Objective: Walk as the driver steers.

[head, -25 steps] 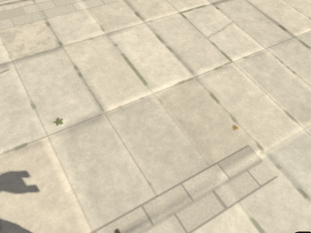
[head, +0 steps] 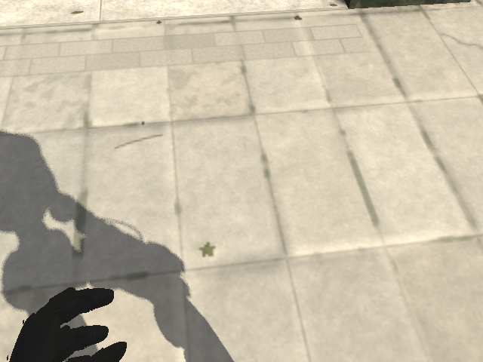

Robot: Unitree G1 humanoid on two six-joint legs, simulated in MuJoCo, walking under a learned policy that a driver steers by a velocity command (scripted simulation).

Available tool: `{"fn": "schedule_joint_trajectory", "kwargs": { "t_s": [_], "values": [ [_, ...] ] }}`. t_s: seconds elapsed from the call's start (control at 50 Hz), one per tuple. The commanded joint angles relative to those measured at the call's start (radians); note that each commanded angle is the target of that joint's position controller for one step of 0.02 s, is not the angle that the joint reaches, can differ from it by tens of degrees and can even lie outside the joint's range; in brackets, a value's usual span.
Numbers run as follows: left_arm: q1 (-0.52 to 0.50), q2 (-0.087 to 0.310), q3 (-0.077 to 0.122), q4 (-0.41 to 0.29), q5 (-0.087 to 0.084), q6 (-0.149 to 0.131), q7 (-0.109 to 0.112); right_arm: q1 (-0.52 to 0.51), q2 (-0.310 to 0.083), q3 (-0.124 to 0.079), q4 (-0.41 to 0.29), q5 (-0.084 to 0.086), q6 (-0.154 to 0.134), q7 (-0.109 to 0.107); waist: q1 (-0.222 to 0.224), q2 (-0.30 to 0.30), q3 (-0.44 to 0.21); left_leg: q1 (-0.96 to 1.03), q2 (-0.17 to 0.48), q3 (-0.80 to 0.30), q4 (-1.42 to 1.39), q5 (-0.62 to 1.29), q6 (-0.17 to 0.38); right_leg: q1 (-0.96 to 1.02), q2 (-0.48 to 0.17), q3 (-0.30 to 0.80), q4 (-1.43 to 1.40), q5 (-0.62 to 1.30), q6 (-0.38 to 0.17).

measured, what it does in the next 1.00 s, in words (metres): walks ahead, turning left: left foot, then right foot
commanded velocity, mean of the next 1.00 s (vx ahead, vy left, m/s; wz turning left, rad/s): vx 0.70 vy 0.00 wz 0.81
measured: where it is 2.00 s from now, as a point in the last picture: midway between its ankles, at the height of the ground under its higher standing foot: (79, 213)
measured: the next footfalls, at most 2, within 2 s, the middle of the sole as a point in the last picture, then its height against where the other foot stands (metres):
left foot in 0.38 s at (165, 342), level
right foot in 0.86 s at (188, 241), level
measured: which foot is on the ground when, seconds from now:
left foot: up 0.00-0.36, down 0.38-0.86, up 0.88-1.00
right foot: down 0.00-0.38, up 0.40-0.84, down 0.86-1.00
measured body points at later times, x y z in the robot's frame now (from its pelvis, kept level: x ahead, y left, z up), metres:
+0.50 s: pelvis +0.37 +0.07 +0.00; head +0.42 +0.12 +0.45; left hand +0.38 +0.38 -0.11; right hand +0.64 -0.10 -0.08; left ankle +0.46 +0.16 -0.70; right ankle +0.32 -0.15 -0.58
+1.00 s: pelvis +0.68 +0.16 +0.03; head +0.69 +0.16 +0.48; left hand +0.56 +0.42 -0.07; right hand +0.95 +0.06 -0.08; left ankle +0.54 +0.20 -0.61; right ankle +0.76 +0.08 -0.70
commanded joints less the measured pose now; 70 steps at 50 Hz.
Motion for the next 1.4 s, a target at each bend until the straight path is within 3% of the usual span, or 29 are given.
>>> {"fn": "schedule_joint_trajectory", "kwargs": {
  "t_s": [0.02, 0.06, 0.12, 0.26, 0.32, 0.36, 0.38, 0.4, 0.42, 0.44, 0.48, 0.54, 0.64, 0.78, 0.86, 0.88, 0.9, 0.92, 0.96, 1.02, 1.08, 1.14, 1.2, 1.28, 1.3, 1.32, 1.34, 1.36, 1.4],
  "values": [
    [0.309, 0.143, 0.059, 0.014, 0.004, 0.019, 0.017, -0.085, -0.083, 0.01, -0.152, 0.047, -0.036, 0.011, 0.2, -0.343, -0.207, -0.804, 0.053, 0.12, 0.551, 0.165, 0.0, 0.866, -0.407, 0.772, -0.455, -0.729, -0.182],
    [0.285, 0.113, 0.053, 0.057, 0.025, 0.031, 0.029, -0.2, -0.081, 0.005, -0.168, -0.008, -0.03, 0.019, 0.164, -0.11, -0.085, -0.694, 0.137, 0.139, 0.456, 0.222, 0.016, 0.604, -0.34, 0.468, -0.423, -0.334, -0.172],
    [0.249, 0.052, 0.035, 0.108, 0.016, 0.017, 0.04, -0.216, -0.011, 0.014, -0.193, 0.017, 0.008, 0.037, 0.102, -0.141, 0.01, -0.663, 0.208, 0.136, 0.369, 0.204, 0.023, 0.462, -0.319, 0.236, -0.481, -0.156, -0.162],
    [0.196, 0.152, 0.048, 0.113, 0.022, 0.017, 0.052, -0.373, -0.016, 0.026, -0.245, -0.011, 0.007, 0.076, 0.075, -0.017, 0.143, -0.635, 0.167, 0.289, 0.016, 0.554, 0.007, 0.384, -0.225, -0.201, -0.55, 0.271, -0.121],
    [0.262, 0.265, 0.069, 0.111, 0.004, 0.031, 0.062, -0.323, -0.069, -0.006, -0.217, -0.019, -0.009, 0.102, 0.045, -0.071, 0.033, -0.339, 0.002, 0.442, -0.176, 0.612, 0.033, 0.477, -0.215, -0.255, -0.344, 0.917, -0.082],
    [0.225, 0.297, 0.08, 0.085, -0.018, 0.05, 0.062, -0.015, -0.184, -0.071, -0.142, -0.005, 0.004, 0.097, -0.119, -0.116, -0.133, 0.035, -0.073, 0.427, -0.248, 0.584, 0.097, 0.43, -0.24, -0.231, 0.062, 1.082, -0.071],
    [0.257, 0.208, 0.058, 0.087, -0.019, 0.045, 0.053, 0.078, -0.224, -0.097, -0.103, 0.001, 0.019, 0.072, -0.133, 0.008, -0.154, 0.285, -0.045, 0.313, -0.325, 0.684, 0.136, 0.227, -0.166, -0.212, 0.363, 0.465, -0.011],
    [0.286, 0.055, 0.015, 0.051, 0.035, 0.028, 0.04, -0.019, -0.302, -0.096, -0.143, -0.008, 0.026, 0.052, -0.005, 0.352, -0.125, 0.366, 0.099, 0.025, -0.313, 1.25, 0.232, -0.014, 0.038, -0.178, 0.821, -0.457, 0.031],
    [0.422, 0.116, 0.003, 0.004, 0.008, 0.004, 0.028, -0.075, -0.308, -0.079, -0.226, -0.068, -0.004, 0.065, 0.06, 0.294, -0.499, 0.524, 0.345, -0.497, -0.483, 0.972, 0.46, -0.144, 0.063, 0.105, 1.009, -0.468, 0.027],
    [0.285, 0.21, 0.019, -0.005, -0.003, -0.005, 0.032, -0.117, -0.268, -0.081, -0.251, -0.057, -0.015, 0.079, 0.002, 0.061, -0.491, 0.425, 0.31, -0.545, -0.593, 0.698, 0.405, -0.122, 0.023, 0.165, 0.929, -0.364, -0.004],
    [0.205, 0.172, 0.014, -0.016, 0.008, 0.015, 0.058, -0.205, -0.201, -0.063, -0.234, -0.018, -0.039, 0.079, 0.087, -0.131, -0.237, 0.135, 0.228, -0.417, -0.631, 0.565, 0.314, -0.132, -0.044, 0.164, 0.732, -0.261, -0.002],
    [0.218, 0.172, 0.02, -0.007, 0.016, 0.057, 0.056, -0.264, -0.167, -0.054, -0.223, -0.026, -0.034, 0.054, 0.143, -0.07, -0.174, -0.122, 0.145, -0.267, -0.668, 0.542, 0.288, 0.006, -0.083, 0.176, 0.53, -0.212, 0.018],
    [0.057, 0.083, -0.004, -0.031, 0.026, 0.054, 0.043, -0.231, -0.151, -0.042, -0.196, -0.017, -0.015, 0.01, 0.073, -0.02, -0.087, -0.222, 0.049, -0.195, -0.696, 0.193, 0.249, -0.012, -0.051, 0.14, 0.171, 0.032, 0.054],
    [-0.045, 0.095, 0.002, -0.06, -0.006, 0.012, 0.026, -0.13, -0.104, -0.02, -0.125, -0.017, -0.028, 0.037, -0.023, 0.085, -0.005, -0.222, 0.086, -0.192, -0.62, 0.064, 0.2, 0.119, -0.044, 0.08, -0.075, 0.124, 0.031],
    [0.193, 0.152, 0.041, -0.006, -0.008, -0.011, 0.027, -0.138, -0.047, 0.006, -0.111, -0.021, -0.035, 0.047, 0.109, 0.106, -0.037, -0.223, 0.075, -0.176, -0.439, 0.212, 0.156, 0.379, -0.044, 0.063, -0.144, -0.03, -0.064],
    [0.393, 0.2, 0.058, 0.028, 0.002, -0.019, 0.031, -0.145, 0.023, 0.031, -0.12, -0.03, -0.04, 0.052, 0.198, -0.022, -0.154, -0.356, -0.002, -0.06, -0.073, 0.241, 0.108, 0.629, -0.187, 0.245, -0.183, -0.169, -0.133],
    [0.518, 0.298, 0.084, 0.073, 0.026, -0.018, 0.015, -0.056, 0.042, 0.038, -0.145, 0.017, -0.055, 0.041, 0.163, -0.4, -0.226, -0.675, -0.113, 0.065, 0.259, 0.033, 0.034, 0.85, -0.4, 0.837, -0.406, -0.566, -0.288],
    [0.478, 0.197, 0.063, 0.067, 0.007, -0.013, 0.004, -0.109, -0.071, 0.016, -0.128, 0.02, -0.054, 0.026, 0.178, -0.245, -0.1, -0.816, -0.054, 0.045, 0.358, 0.065, 0.02, 0.805, -0.418, 0.905, -0.446, -0.662, -0.281],
    [0.396, 0.122, 0.039, 0.054, 0.023, 0.003, 0.013, -0.272, -0.077, 0.012, -0.144, -0.018, -0.063, 0.019, 0.172, -0.076, 0.037, -0.785, -0.018, 0.064, 0.35, 0.188, 0.004, 0.638, -0.325, 0.564, -0.398, -0.128, -0.237],
    [0.33, 0.053, 0.005, 0.074, 0.026, 0.007, 0.018, -0.267, -0.043, 0.006, -0.145, -0.036, -0.055, 0.033, 0.096, -0.14, -0.015, -0.636, 0.037, 0.141, 0.179, 0.223, -0.034, 0.532, -0.231, 0.272, -0.358, 0.56, -0.196],
    [0.339, 0.093, 0.007, 0.112, 0.008, 0.016, 0.035, -0.299, 0.025, 0.029, -0.146, -0.04, -0.046, 0.039, 0.094, -0.152, -0.05, -0.566, 0.015, 0.235, -0.037, 0.318, -0.065, 0.497, -0.195, 0.142, -0.374, 0.836, -0.192],
    [0.361, 0.135, 0.013, 0.142, 0.003, 0.039, 0.059, -0.381, 0.05, 0.042, -0.143, -0.035, -0.05, 0.058, 0.124, -0.155, -0.083, -0.407, -0.02, 0.287, -0.313, 0.568, -0.062, 0.472, -0.152, 0.035, -0.404, 0.763, -0.158],
    [0.359, 0.155, 0.019, 0.148, 0.004, 0.054, 0.077, -0.415, -0.01, 0.021, -0.153, -0.03, -0.047, 0.086, 0.123, -0.164, -0.082, -0.362, -0.033, 0.281, -0.412, 0.631, -0.032, 0.514, -0.183, -0.007, -0.355, 0.705, -0.138],
    [0.289, 0.167, 0.028, 0.1, 0.003, 0.091, 0.106, -0.157, -0.106, -0.037, -0.102, -0.032, -0.044, 0.093, -0.015, -0.108, -0.171, -0.069, -0.068, 0.274, -0.522, 0.628, 0.069, 0.428, -0.151, -0.063, 0.063, 0.779, -0.075],
    [0.317, 0.125, 0.012, 0.065, 0.035, 0.089, 0.102, -0.09, -0.176, -0.053, -0.109, -0.037, -0.038, 0.075, -0.015, 0.082, -0.253, 0.154, 0.127, -0.003, -0.525, 0.912, 0.161, 0.218, -0.052, -0.08, 0.376, 0.242, -0.029],
    [0.431, 0.046, -0.015, 0.035, 0.059, 0.084, 0.081, -0.13, -0.232, -0.051, -0.143, -0.061, -0.037, 0.067, 0.083, 0.24, -0.365, 0.371, 0.371, -0.438, -0.507, 1.152, 0.393, -0.092, 0.124, 0.024, 0.689, -0.51, 0.025],
    [0.413, 0.128, -0.005, 0.042, 0.034, 0.077, 0.064, -0.17, -0.168, -0.049, -0.166, -0.052, -0.026, 0.061, 0.043, 0.116, -0.43, 0.338, 0.346, -0.44, -0.561, 0.882, 0.395, -0.127, 0.055, 0.162, 0.746, -0.433, 0.013],
    [0.323, 0.153, 0.003, 0.022, 0.014, 0.076, 0.059, -0.239, -0.132, -0.041, -0.186, -0.037, -0.017, 0.052, 0.043, 0.065, -0.298, 0.208, 0.279, -0.337, -0.59, 0.767, 0.341, -0.153, 0.026, 0.16, 0.712, -0.36, 0.006],
    [0.25, 0.149, 0.011, 0.008, 0.033, 0.086, 0.073, -0.304, -0.102, -0.03, -0.198, -0.015, 0.005, 0.039, 0.085, -0.048, -0.161, -0.034, 0.176, -0.228, -0.639, 0.65, 0.257, -0.114, -0.014, 0.147, 0.555, -0.268, 0.016]
  ]
}}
